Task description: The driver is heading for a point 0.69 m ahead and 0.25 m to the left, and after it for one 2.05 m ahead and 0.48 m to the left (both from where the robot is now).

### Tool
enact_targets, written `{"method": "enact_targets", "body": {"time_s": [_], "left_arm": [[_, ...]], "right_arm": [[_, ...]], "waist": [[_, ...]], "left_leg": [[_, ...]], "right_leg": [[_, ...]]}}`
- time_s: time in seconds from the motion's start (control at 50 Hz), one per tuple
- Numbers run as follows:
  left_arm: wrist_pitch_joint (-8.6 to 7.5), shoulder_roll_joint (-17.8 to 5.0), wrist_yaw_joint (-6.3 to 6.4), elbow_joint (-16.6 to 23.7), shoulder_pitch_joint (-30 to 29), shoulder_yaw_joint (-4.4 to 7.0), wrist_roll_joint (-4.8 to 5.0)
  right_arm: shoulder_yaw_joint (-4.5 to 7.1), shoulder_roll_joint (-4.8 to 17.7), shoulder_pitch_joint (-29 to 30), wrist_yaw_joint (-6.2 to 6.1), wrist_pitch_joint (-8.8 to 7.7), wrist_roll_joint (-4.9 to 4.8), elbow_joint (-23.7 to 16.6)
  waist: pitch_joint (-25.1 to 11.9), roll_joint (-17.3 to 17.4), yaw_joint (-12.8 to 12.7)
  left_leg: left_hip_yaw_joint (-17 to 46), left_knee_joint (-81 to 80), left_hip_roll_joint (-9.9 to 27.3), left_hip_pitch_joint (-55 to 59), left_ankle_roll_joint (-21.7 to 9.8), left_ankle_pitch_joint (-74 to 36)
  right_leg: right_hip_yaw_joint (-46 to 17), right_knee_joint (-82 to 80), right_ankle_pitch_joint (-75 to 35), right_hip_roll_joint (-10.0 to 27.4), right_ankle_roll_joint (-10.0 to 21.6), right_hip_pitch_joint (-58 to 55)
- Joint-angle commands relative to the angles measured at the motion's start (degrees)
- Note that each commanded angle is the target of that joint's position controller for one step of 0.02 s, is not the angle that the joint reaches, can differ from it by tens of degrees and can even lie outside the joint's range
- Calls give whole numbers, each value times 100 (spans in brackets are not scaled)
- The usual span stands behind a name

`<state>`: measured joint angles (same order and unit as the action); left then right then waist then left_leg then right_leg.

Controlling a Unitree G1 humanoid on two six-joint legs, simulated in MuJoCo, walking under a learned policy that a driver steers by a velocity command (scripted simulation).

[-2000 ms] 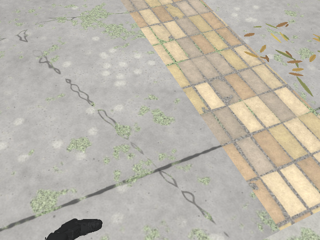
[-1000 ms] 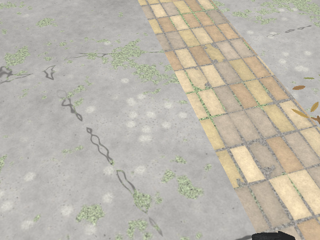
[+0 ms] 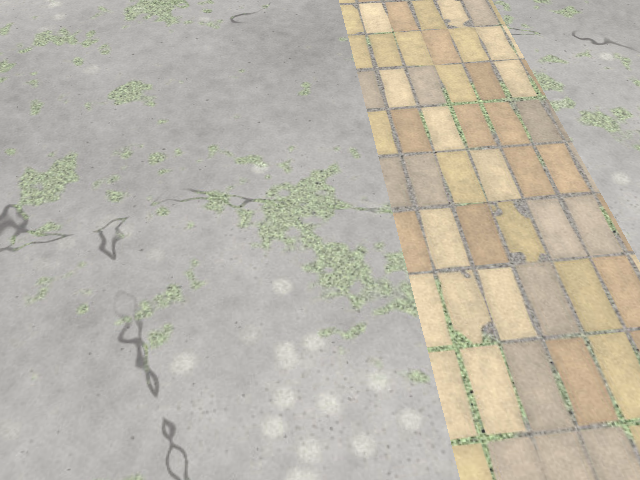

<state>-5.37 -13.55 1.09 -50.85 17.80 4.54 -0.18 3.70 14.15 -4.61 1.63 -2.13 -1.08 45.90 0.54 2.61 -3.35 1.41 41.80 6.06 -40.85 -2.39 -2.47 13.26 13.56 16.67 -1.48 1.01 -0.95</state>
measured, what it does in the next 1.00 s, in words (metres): walks ahead, turning left: left foot, then right foot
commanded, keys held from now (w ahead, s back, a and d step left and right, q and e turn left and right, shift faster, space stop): w+q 0.90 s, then q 0.10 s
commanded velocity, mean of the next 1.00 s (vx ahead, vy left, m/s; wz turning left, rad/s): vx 0.49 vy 0.00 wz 0.58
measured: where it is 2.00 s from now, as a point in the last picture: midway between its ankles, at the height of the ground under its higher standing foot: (250, 382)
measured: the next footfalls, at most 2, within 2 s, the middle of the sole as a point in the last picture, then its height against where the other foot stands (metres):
left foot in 0.12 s outside the picture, level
right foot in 0.60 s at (357, 440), level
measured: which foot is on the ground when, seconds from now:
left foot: up 0.00-0.10, down 0.12-0.60, up 0.62-1.00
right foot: down 0.00-0.14, up 0.16-0.58, down 0.60-1.00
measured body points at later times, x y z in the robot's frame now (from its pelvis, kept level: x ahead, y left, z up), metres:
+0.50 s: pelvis +0.29 +0.05 +0.00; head +0.32 +0.08 +0.45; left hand +0.46 +0.34 -0.08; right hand +0.42 -0.21 -0.11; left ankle +0.20 +0.12 -0.74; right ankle +0.52 -0.06 -0.69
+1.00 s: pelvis +0.54 +0.12 +0.00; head +0.57 +0.14 +0.45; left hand +0.40 +0.37 -0.12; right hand +0.87 +0.05 -0.08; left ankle +0.59 +0.34 -0.69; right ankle +0.53 -0.02 -0.74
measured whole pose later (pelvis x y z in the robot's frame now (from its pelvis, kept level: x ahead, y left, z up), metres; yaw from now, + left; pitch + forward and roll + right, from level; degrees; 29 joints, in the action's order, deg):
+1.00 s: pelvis +0.54 +0.12 +0.00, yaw +36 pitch +2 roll -2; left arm -4.3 -15.7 0.8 -48.9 17.9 4.7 0.2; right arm 4.6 16.0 -5.3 1.8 -1.1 -0.9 35.4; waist 2.4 2.3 -5.2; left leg 1.7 42.7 5.3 -39.5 -0.8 1.3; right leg 10.9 16.4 17.2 0.2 -0.1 0.8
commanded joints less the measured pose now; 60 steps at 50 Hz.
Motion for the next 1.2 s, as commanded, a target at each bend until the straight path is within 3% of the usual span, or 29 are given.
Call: {"method": "enact_targets", "body": {"time_s": [0.02,0.08,0.12,0.14,0.16,0.18,0.2,0.22,0.24,0.26,0.32,0.42,0.52,0.58,0.6,0.62,0.64,0.66,0.68,0.72,0.8,1.0,1.06,1.08,1.1,1.12,1.14,1.16,1.2], "left_arm": [[42,-983,53,211,17,247,84],[164,-1231,97,252,-166,314,147],[230,-1262,130,307,-329,290,156],[173,-831,128,506,-209,159,-22],[-68,-361,32,788,-28,-33,-14],[-292,-789,-80,888,-638,57,203],[-387,-819,-112,963,-922,42,296],[-409,-768,-60,913,-937,41,173],[-357,-872,-12,887,-942,110,21],[-271,-872,-14,907,-852,138,-6],[-105,-669,4,1054,-985,101,-59],[-112,-387,-75,1366,-2018,-43,-29],[-212,-705,-205,1568,-2325,48,79],[-311,-946,-199,1369,-1364,200,46],[-330,-1227,-161,1277,-503,291,-60],[-276,-1698,-147,1123,198,403,-163],[-236,-1330,-177,1091,220,329,-7],[-185,-877,-144,1204,-79,209,22],[-120,-745,-121,1235,-367,147,-19],[-82,-551,-112,1153,-653,61,-82],[-161,-694,-122,929,-584,119,-11],[91,-1266,27,580,-338,245,104],[154,-1414,25,493,-293,265,273],[156,-1297,8,455,-290,213,269],[112,-951,-22,550,-158,71,56],[64,-328,-169,535,658,-196,-131],[69,-886,-208,255,693,-99,160],[139,-1151,-202,425,30,-4,347],[325,-975,-53,456,-384,-29,170]], "right_arm": [[10,226,726,123,-51,-7,-622],[142,481,352,174,-17,-19,-691],[459,1036,-1266,96,-3,-50,-292],[639,1653,-1934,-30,32,-36,-145],[602,1876,-1719,-10,-40,-31,-317],[459,1399,-1828,-8,-59,46,-372],[384,1077,-1591,-27,-104,32,-380],[334,910,-1141,-26,-137,-4,-459],[268,694,-819,-36,-160,1,-533],[235,630,-696,-56,-172,42,-608],[286,833,-826,-149,-211,18,-620],[343,971,-1211,-255,-133,-32,-567],[347,915,-1571,-275,-61,-69,-500],[316,783,-1355,-291,-44,-29,-650],[201,477,-1256,-257,-75,33,-785],[99,125,-2086,-265,-121,-84,-911],[138,601,-2215,-275,-136,-165,-834],[245,1007,-1669,-278,-103,-138,-848],[260,1027,-1231,-284,-68,-49,-946],[282,841,-958,-230,-46,11,-1092],[211,490,-900,-179,72,-38,-1213],[125,394,356,107,15,21,-1564],[266,619,-269,122,4,94,-1499],[377,824,-955,67,-11,115,-1283],[447,1215,-1555,-55,3,212,-1160],[311,1437,-1338,-143,-6,382,-1279],[267,1159,-1679,-99,23,339,-1277],[230,1019,-1387,-61,20,268,-1174],[78,599,-617,-62,-33,155,-1059]], "waist": [[370,-485,-15],[-20,-784,345],[-833,-640,1205],[-1329,375,1226],[-2095,1252,734],[-2018,619,1081],[-1346,361,1003],[-878,-212,686],[-644,-227,479],[-558,-145,321],[-363,-162,230],[-163,182,624],[-163,338,723],[-520,473,162],[-1222,64,-242],[-2078,-1687,-10],[-2006,-1981,-35],[-1204,-1265,-195],[-714,-805,-143],[-198,-754,123],[-43,-774,267],[124,-737,-40],[-313,-827,444],[-650,-653,825],[-1261,-45,990],[-2213,1186,406],[-3170,698,892],[-2346,394,885],[-1153,36,496]], "left_leg": [[-236,-359,-50,-209,-165,391],[-760,-445,-560,780,-480,1349],[-762,-1035,-1007,3148,-871,1058],[1250,-1119,177,5035,-1395,1011],[4502,-2207,1268,6361,-2427,1894],[4261,-2554,1200,6433,-2129,2010],[3354,-2497,1012,5775,-1888,1638],[2681,-2498,759,4812,-1671,1046],[2215,-2575,563,4074,-1545,464],[2057,-2698,452,3618,-1531,190],[1671,-2871,268,2978,-1530,-428],[1179,-2720,-233,2465,-1102,74],[2021,-2110,113,3121,-980,812],[2126,-1140,-143,3085,-696,233],[1722,279,-460,2454,-481,595],[952,2271,-1287,480,-34,2977],[978,3280,-919,-474,53,3591],[952,3625,-667,-746,104,3028],[726,3583,-461,-603,125,2554],[681,3128,-159,-202,105,2105],[510,2463,21,-142,166,1837],[-344,-324,-283,616,95,272],[-450,-1074,-762,1861,-274,675],[-437,-1613,-887,2963,-457,-131],[466,-1275,-15,4601,-747,-2615],[2470,-719,1881,6316,-1905,-5401],[2845,-1123,2037,6076,-2164,-4280],[2033,-1380,1620,5486,-1855,-3469],[1253,-1889,1118,3880,-1354,-2035]], "right_leg": [[-372,-159,-2789,1837,703,-315],[-129,885,-5256,1836,510,-549],[95,3116,-5399,1452,206,245],[109,5153,-2398,962,-114,2254],[-1128,6790,1639,-224,-319,4147],[-1918,7016,1369,91,-161,4865],[-1842,6731,900,352,-23,5048],[-1821,6148,491,627,-9,4719],[-1803,5669,277,794,-52,4273],[-1822,5465,150,864,-103,3934],[-1668,4622,-195,802,-334,3787],[-1500,2345,-1999,319,-446,3188],[-1742,1533,-1704,148,-271,2926],[-1644,1156,-1339,138,77,1553],[-2347,1308,-1168,938,439,124],[-4825,960,-278,2336,1409,-1961],[-6060,515,1122,2694,1603,-2042],[-5232,387,1319,2423,1334,-1373],[-4364,354,686,2165,1107,-607],[-3288,101,-449,1717,927,461],[-2322,-319,-1364,1640,1003,824],[-555,196,-3651,1522,601,330],[-597,1279,-5067,1534,485,163],[-456,2146,-4839,1325,316,468],[-391,3591,-2786,987,36,1628],[-963,5703,2640,274,-335,3346],[-2148,6266,2672,191,-332,3257],[-2021,6240,2313,434,-337,3666],[-1803,5480,1565,778,-416,3594]]}}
